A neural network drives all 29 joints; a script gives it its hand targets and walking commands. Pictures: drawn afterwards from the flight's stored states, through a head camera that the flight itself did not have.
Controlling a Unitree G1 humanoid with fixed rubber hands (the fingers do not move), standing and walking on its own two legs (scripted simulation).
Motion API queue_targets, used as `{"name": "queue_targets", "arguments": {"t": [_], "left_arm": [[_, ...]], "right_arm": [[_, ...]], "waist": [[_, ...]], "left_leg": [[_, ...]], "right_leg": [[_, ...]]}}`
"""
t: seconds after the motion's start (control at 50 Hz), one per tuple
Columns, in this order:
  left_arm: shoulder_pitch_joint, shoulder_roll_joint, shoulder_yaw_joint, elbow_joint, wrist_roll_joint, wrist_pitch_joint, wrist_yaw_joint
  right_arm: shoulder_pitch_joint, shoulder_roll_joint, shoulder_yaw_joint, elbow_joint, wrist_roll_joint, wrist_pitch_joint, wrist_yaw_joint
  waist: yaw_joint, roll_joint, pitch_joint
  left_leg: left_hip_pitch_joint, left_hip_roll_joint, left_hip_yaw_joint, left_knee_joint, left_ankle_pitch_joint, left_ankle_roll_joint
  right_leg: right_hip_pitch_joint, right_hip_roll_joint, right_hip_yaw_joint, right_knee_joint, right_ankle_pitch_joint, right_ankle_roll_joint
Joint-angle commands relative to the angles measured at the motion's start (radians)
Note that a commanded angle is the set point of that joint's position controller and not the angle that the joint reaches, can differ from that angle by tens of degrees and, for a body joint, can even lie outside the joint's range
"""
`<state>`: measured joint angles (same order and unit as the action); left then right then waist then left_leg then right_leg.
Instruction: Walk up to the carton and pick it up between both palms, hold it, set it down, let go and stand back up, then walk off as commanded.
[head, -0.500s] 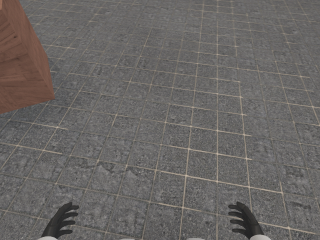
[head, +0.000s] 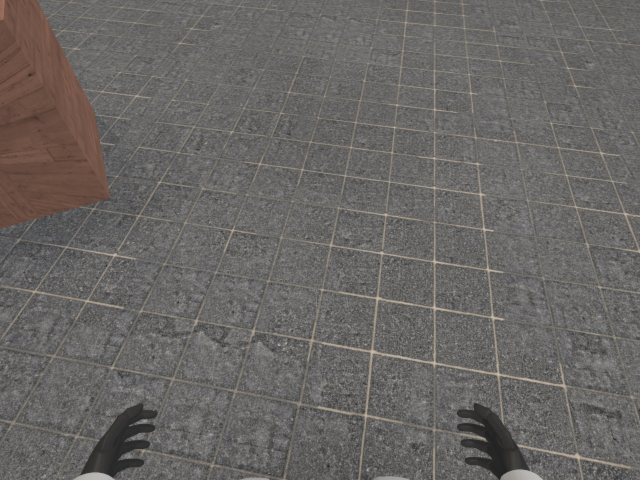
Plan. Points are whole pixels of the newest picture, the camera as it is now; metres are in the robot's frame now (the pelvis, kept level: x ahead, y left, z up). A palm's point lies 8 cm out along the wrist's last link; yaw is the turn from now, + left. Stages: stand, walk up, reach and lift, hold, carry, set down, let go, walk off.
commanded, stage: stand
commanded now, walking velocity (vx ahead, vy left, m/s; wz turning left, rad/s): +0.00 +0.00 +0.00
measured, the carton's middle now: out of the picture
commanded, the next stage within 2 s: none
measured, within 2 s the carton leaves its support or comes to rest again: neither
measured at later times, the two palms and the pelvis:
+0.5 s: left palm out of the picture +0.14 +0.27 -0.07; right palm out of the picture +0.13 -0.23 -0.09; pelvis -0.01 +0.00 +0.00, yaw +0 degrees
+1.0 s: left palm out of the picture +0.12 +0.27 -0.07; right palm out of the picture +0.11 -0.23 -0.09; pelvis -0.03 +0.00 +0.00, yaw +0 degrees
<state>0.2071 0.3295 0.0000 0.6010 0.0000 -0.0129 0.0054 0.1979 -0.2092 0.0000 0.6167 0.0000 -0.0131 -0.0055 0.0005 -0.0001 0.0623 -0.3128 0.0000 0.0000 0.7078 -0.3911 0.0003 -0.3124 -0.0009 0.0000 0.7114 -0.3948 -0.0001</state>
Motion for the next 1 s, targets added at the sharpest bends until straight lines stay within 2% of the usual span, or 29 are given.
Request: {"name": "queue_targets", "arguments": {"t": [0.0, 0.04, 0.06, 0.1, 0.18, 0.2, 0.24, 0.26, 0.3, 0.4, 0.44, 0.48, 0.52, 0.54, 0.56, 0.6, 0.66, 0.68, 0.7, 0.72, 0.8, 0.84, 0.88, 0.9, 0.98], "left_arm": [[-0.034, 0.199, 0.091, -0.015, 0.027, -0.054, 0.009], [-0.022, 0.199, 0.090, -0.009, 0.023, -0.057, 0.008], [-0.029, 0.208, 0.091, -0.008, 0.025, -0.058, 0.006], [-0.014, 0.203, 0.091, -0.006, 0.023, -0.057, 0.007], [-0.037, 0.198, 0.088, -0.011, 0.029, -0.056, 0.008], [-0.019, 0.205, 0.091, -0.007, 0.023, -0.053, 0.007], [-0.027, 0.200, 0.087, -0.006, 0.025, -0.055, 0.008], [-0.011, 0.204, 0.087, -0.005, 0.022, -0.059, 0.007], [-0.039, 0.201, 0.088, -0.009, 0.023, -0.058, 0.008], [-0.023, 0.210, 0.089, 0.006, 0.027, -0.058, 0.007], [-0.028, 0.200, 0.085, -0.002, 0.024, -0.061, 0.005], [-0.036, 0.208, 0.088, 0.005, 0.024, -0.063, 0.006], [-0.028, 0.204, 0.088, 0.001, 0.022, -0.057, 0.005], [-0.040, 0.206, 0.087, 0.002, 0.023, -0.058, 0.006], [-0.023, 0.203, 0.085, 0.010, 0.024, -0.058, 0.005], [-0.023, 0.203, 0.086, 0.004, 0.021, -0.059, 0.007], [-0.026, 0.202, 0.086, 0.011, 0.023, -0.058, 0.007], [-0.023, 0.199, 0.081, 0.008, 0.020, -0.058, 0.005], [-0.033, 0.205, 0.086, 0.012, 0.024, -0.059, 0.004], [-0.034, 0.196, 0.081, 0.011, 0.025, -0.057, 0.005], [-0.014, 0.200, 0.081, 0.019, 0.023, -0.058, 0.001], [-0.022, 0.205, 0.081, 0.015, 0.023, -0.056, 0.001], [-0.037, 0.211, 0.081, 0.016, 0.024, -0.057, 0.003], [-0.025, 0.201, 0.082, 0.019, 0.025, -0.058, 0.000], [-0.037, 0.207, 0.081, 0.021, 0.027, -0.055, 0.003]], "right_arm": [[-0.062, -0.305, -0.104, -0.013, -0.025, -0.050, -0.009], [-0.060, -0.302, -0.102, -0.013, -0.023, -0.052, -0.007], [-0.060, -0.292, -0.099, -0.013, -0.021, -0.050, -0.009], [-0.067, -0.298, -0.100, -0.009, -0.020, -0.052, -0.007], [-0.071, -0.291, -0.099, -0.010, -0.022, -0.051, -0.007], [-0.060, -0.304, -0.100, -0.002, -0.026, -0.052, -0.007], [-0.057, -0.300, -0.099, 0.001, -0.023, -0.051, -0.005], [-0.060, -0.310, -0.100, 0.002, -0.021, -0.050, -0.006], [-0.069, -0.297, -0.097, 0.002, -0.021, -0.050, -0.006], [-0.068, -0.308, -0.101, 0.009, -0.023, -0.048, -0.008], [-0.069, -0.305, -0.100, 0.008, -0.023, -0.048, -0.008], [-0.068, -0.296, -0.097, 0.018, -0.020, -0.050, -0.005], [-0.073, -0.301, -0.098, 0.019, -0.023, -0.052, -0.005], [-0.076, -0.307, -0.098, 0.020, -0.023, -0.052, -0.006], [-0.071, -0.302, -0.098, 0.020, -0.023, -0.053, -0.005], [-0.069, -0.311, -0.100, 0.024, -0.023, -0.052, -0.004], [-0.081, -0.306, -0.099, 0.024, -0.023, -0.051, -0.004], [-0.076, -0.312, -0.095, 0.029, -0.022, -0.050, -0.005], [-0.086, -0.301, -0.096, 0.031, -0.022, -0.052, -0.003], [-0.076, -0.310, -0.098, 0.033, -0.022, -0.051, -0.002], [-0.081, -0.302, -0.094, 0.035, -0.024, -0.051, 0.000], [-0.080, -0.307, -0.094, 0.039, -0.022, -0.052, -0.001], [-0.089, -0.313, -0.096, 0.040, -0.024, -0.051, -0.001], [-0.089, -0.311, -0.094, 0.044, -0.026, -0.055, -0.001], [-0.077, -0.307, -0.097, 0.046, -0.023, -0.051, 0.000]], "waist": [[-0.001, 0.015, -0.166], [0.002, 0.034, -0.165], [-0.003, 0.024, -0.169], [0.005, 0.055, -0.165], [-0.006, 0.007, -0.148], [0.002, 0.039, -0.159], [-0.006, 0.027, -0.152], [-0.002, 0.045, -0.153], [-0.005, 0.026, -0.145], [-0.001, 0.037, -0.156], [0.002, 0.025, -0.146], [-0.006, 0.044, -0.142], [0.002, 0.031, -0.146], [-0.004, 0.052, -0.155], [0.000, 0.032, -0.162], [-0.001, 0.057, -0.148], [0.003, 0.035, -0.143], [0.003, 0.052, -0.128], [0.000, 0.037, -0.124], [-0.006, 0.050, -0.117], [0.007, 0.049, -0.126], [0.002, 0.044, -0.103], [-0.005, 0.061, -0.101], [0.003, 0.066, -0.102], [-0.003, 0.025, -0.112]], "left_leg": [[0.058, 0.087, -0.084, -0.091, 0.358, 0.076], [0.053, 0.090, -0.089, -0.092, 0.369, 0.085], [0.062, 0.089, -0.084, -0.097, 0.353, 0.077], [0.052, 0.093, -0.102, -0.106, 0.348, 0.086], [0.044, 0.087, -0.092, -0.104, 0.322, 0.078], [0.051, 0.087, -0.094, -0.106, 0.316, 0.082], [0.042, 0.091, -0.099, -0.106, 0.315, 0.083], [0.045, 0.093, -0.099, -0.112, 0.319, 0.083], [0.042, 0.091, -0.096, -0.113, 0.310, 0.083], [0.039, 0.095, -0.107, -0.119, 0.301, 0.085], [0.036, 0.089, -0.103, -0.118, 0.307, 0.083], [0.045, 0.088, -0.101, -0.126, 0.290, 0.081], [0.044, 0.092, -0.100, -0.133, 0.282, 0.083], [0.051, 0.094, -0.105, -0.131, 0.305, 0.081], [0.057, 0.096, -0.109, -0.131, 0.310, 0.084], [0.047, 0.100, -0.116, -0.145, 0.295, 0.084], [0.029, 0.100, -0.119, -0.152, 0.263, 0.082], [0.028, 0.095, -0.109, -0.153, 0.248, 0.081], [0.035, 0.096, -0.113, -0.156, 0.233, 0.077], [0.026, 0.100, -0.118, -0.167, 0.217, 0.080], [0.013, 0.097, -0.124, -0.172, 0.201, 0.082], [0.008, 0.096, -0.125, -0.183, 0.184, 0.078], [0.003, 0.100, -0.132, -0.193, 0.168, 0.081], [0.000, 0.104, -0.133, -0.190, 0.164, 0.080], [0.017, 0.095, -0.126, -0.185, 0.161, 0.076]], "right_leg": [[0.063, -0.091, 0.068, -0.084, 0.342, -0.078], [0.073, -0.094, 0.073, -0.083, 0.340, -0.075], [0.067, -0.092, 0.071, -0.087, 0.334, -0.076], [0.067, -0.090, 0.076, -0.084, 0.324, -0.076], [0.063, -0.094, 0.075, -0.102, 0.316, -0.079], [0.060, -0.092, 0.079, -0.095, 0.314, -0.077], [0.069, -0.095, 0.080, -0.101, 0.323, -0.078], [0.068, -0.096, 0.082, -0.102, 0.317, -0.077], [0.054, -0.098, 0.083, -0.104, 0.316, -0.078], [0.076, -0.096, 0.084, -0.104, 0.302, -0.076], [0.069, -0.100, 0.087, -0.108, 0.311, -0.080], [0.054, -0.103, 0.095, -0.118, 0.284, -0.081], [0.057, -0.096, 0.084, -0.117, 0.289, -0.076], [0.063, -0.099, 0.082, -0.112, 0.299, -0.078], [0.066, -0.090, 0.075, -0.104, 0.295, -0.074], [0.059, -0.092, 0.079, -0.107, 0.281, -0.074], [0.070, -0.096, 0.087, -0.117, 0.274, -0.079], [0.056, -0.094, 0.086, -0.125, 0.254, -0.077], [0.037, -0.093, 0.095, -0.139, 0.236, -0.077], [0.046, -0.091, 0.089, -0.141, 0.226, -0.077], [0.067, -0.092, 0.091, -0.135, 0.225, -0.076], [0.043, -0.090, 0.091, -0.142, 0.206, -0.075], [0.041, -0.090, 0.089, -0.139, 0.186, -0.075], [0.049, -0.087, 0.085, -0.140, 0.188, -0.071], [0.051, -0.100, 0.101, -0.160, 0.194, -0.081]]}}
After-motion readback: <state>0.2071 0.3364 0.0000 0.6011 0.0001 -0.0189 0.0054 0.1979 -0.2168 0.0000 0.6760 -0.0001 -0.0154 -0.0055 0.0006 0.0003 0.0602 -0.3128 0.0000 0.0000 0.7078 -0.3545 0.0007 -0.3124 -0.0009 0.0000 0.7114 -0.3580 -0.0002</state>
